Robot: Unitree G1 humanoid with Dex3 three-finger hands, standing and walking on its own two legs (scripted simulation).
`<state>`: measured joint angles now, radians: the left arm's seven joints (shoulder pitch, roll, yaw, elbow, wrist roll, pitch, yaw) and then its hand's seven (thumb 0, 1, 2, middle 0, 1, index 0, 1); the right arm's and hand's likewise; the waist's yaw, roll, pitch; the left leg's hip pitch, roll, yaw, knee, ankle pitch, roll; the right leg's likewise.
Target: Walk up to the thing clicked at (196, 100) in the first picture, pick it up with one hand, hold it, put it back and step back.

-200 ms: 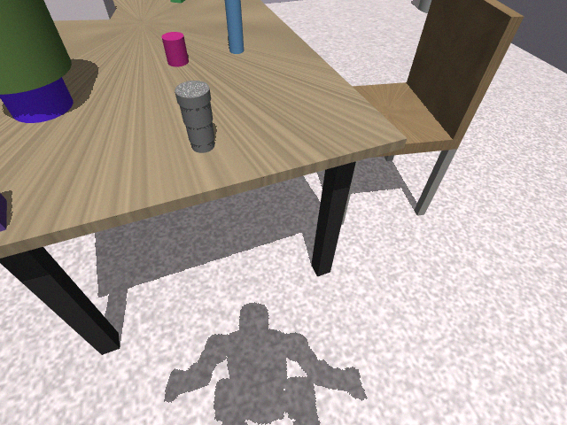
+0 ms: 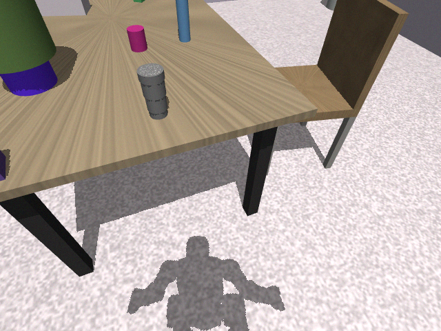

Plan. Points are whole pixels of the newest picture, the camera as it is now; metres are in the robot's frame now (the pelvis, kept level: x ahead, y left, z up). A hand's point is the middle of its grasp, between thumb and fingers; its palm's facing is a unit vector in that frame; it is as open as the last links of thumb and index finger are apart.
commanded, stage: stand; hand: right
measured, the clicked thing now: (154, 93) +0.72 +0.18 +0.03
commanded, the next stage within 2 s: walk up in 0.92 s
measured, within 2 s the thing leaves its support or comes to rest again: neither
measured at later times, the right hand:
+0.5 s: hand out of the picture +0.08 -0.25 -0.16, palm faces -0.03 +0.94 -0.33, open 7.4 cm
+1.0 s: hand out of the picture +0.08 -0.26 -0.16, palm faces -0.09 +0.94 -0.33, open 7.4 cm
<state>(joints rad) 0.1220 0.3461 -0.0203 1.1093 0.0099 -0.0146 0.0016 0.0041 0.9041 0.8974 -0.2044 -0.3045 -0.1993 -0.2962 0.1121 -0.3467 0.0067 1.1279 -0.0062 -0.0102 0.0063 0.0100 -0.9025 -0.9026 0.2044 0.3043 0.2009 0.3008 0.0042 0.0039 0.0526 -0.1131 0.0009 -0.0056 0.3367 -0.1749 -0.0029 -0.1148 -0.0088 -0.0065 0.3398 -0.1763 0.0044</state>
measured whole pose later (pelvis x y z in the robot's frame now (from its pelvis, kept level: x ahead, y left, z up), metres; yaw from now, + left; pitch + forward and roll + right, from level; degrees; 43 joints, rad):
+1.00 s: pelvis +0.01 +0.00 +0.00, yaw +3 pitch -2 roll -1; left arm 0.15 0.34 0.03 1.05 0.02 -0.05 0.01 0.00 0.90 0.90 -0.21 -0.31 -0.20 -0.30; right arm 0.16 -0.38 -0.04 1.05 -0.05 0.05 0.05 0.01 -0.90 -0.90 0.20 0.30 0.20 0.30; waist 0.00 0.03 0.05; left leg -0.26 0.00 -0.04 0.65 -0.37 0.02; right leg -0.12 -0.01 -0.06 0.37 -0.22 -0.01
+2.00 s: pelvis +0.18 +0.22 -0.03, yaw +22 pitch -1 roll +0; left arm 0.20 0.41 0.03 0.89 -0.01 0.02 0.02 0.01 0.90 0.90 -0.21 -0.30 -0.20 -0.30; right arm 0.17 -0.39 -0.03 0.87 0.00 -0.03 0.00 0.01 -0.90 -0.90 0.20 0.30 0.20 0.30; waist 0.04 -0.02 0.13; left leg -0.33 -0.01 -0.02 0.71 -0.35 0.01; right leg -0.37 -0.08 0.02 0.92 -0.54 -0.02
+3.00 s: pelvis +0.18 +0.20 +0.00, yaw +22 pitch -3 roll +0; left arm 0.09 0.34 0.03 1.15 0.01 0.01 -0.02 0.00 0.90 0.90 -0.20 -0.30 -0.20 -0.30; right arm 0.08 -0.35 0.01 1.14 -0.01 -0.01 0.01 0.01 -0.90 -0.90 0.20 0.30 0.20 0.30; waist 0.01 0.00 0.06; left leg -0.17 0.03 -0.04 0.36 -0.15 -0.03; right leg -0.13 -0.03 -0.03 0.35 -0.17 0.02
